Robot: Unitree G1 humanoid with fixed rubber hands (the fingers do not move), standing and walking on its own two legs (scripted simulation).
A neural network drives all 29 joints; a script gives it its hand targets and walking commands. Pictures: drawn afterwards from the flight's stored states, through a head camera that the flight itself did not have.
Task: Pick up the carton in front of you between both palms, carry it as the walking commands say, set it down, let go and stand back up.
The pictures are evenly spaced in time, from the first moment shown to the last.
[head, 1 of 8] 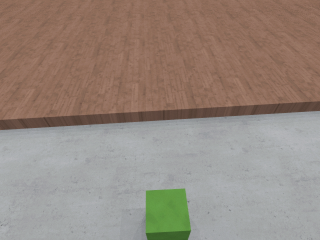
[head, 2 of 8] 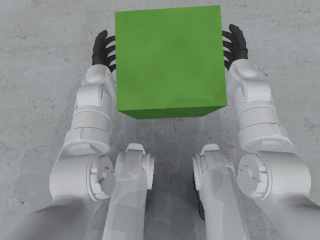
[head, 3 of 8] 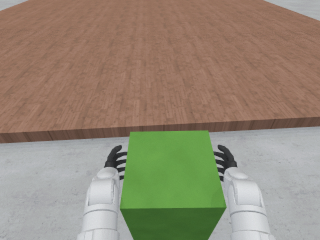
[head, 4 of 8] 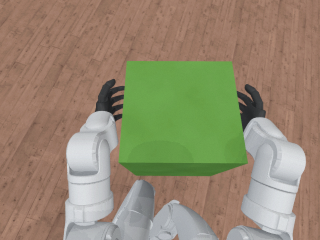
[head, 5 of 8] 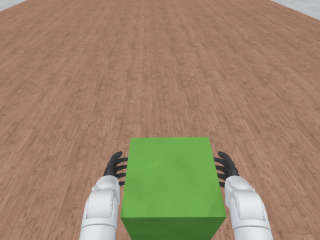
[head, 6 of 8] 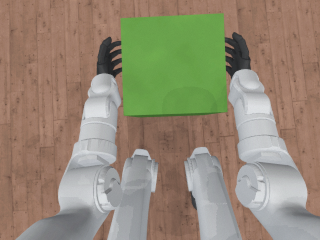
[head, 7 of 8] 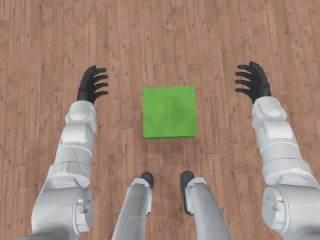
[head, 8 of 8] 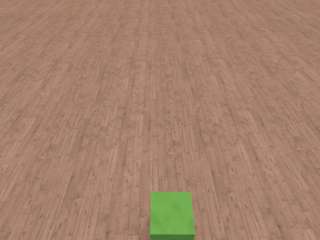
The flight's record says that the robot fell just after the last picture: no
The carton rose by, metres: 0.81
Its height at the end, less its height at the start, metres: +0.12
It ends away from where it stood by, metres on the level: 3.29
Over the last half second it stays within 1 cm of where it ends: yes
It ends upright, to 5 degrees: yes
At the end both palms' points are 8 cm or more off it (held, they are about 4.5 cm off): yes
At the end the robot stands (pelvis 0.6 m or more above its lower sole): yes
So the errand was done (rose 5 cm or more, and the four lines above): yes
